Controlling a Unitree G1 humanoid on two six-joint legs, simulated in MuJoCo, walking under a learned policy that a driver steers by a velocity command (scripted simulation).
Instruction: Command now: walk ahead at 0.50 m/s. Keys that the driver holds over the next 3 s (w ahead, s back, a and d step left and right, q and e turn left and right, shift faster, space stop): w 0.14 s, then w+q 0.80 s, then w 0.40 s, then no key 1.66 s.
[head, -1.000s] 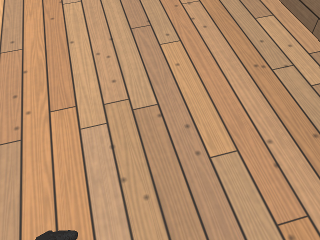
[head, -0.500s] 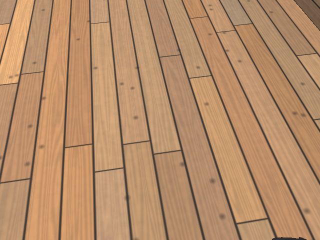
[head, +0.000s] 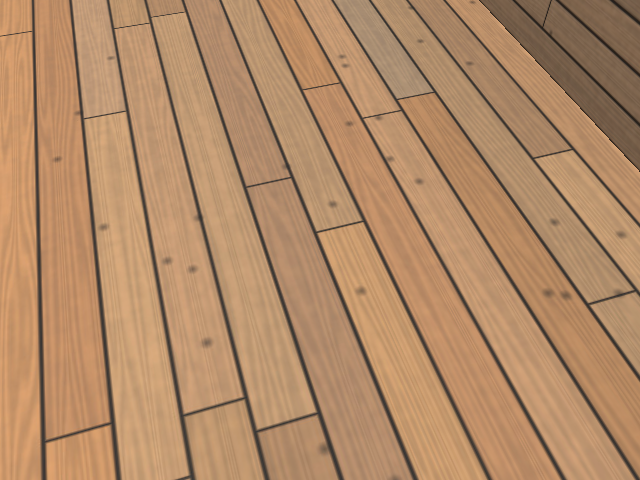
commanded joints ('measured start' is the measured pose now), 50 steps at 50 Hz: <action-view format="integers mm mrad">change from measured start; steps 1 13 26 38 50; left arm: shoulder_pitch -117 136 289 101 -106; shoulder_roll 80 88 155 143 95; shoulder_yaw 11 21 35 19 6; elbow -93 26 104 -45 -136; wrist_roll -5 31 18 -4 12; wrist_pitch -24 -47 -20 -97 -49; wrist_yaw -18 -7 40 16 4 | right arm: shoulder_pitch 38 -37 -354 -69 4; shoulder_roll -176 -85 -29 -137 -165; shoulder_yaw -40 -27 -9 -63 -63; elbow -13 -61 -212 -230 -235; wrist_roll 7 22 5 3 9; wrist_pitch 8 15 23 6 19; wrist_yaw -9 -9 41 26 -15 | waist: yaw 14 71 157 29 1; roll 107 -68 10 19 123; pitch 67 -30 95 -110 -14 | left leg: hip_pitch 20 -620 -781 56 -270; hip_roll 316 199 147 278 156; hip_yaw -128 -155 -49 -515 -307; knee -5 947 447 88 56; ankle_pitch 324 5 323 211 193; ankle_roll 147 16 16 297 182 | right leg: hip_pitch -12 455 693 -129 146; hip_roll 18 -142 -166 14 75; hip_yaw -6 153 -176 72 20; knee -52 -424 -425 682 -25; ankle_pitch -64 -192 110 -442 71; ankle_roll -30 -180 -137 -16 61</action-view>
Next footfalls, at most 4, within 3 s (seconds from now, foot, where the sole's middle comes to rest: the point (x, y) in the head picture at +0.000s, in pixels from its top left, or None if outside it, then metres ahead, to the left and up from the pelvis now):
0.10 right None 0.24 -0.14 -0.78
0.66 left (259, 466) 0.52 0.11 -0.78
1.12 right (294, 322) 0.86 0.02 -0.78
1.60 left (163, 298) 0.96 0.35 -0.78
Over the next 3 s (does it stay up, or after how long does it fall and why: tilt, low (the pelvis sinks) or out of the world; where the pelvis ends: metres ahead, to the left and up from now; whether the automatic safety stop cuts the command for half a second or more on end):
stays up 0.96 0.20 0.00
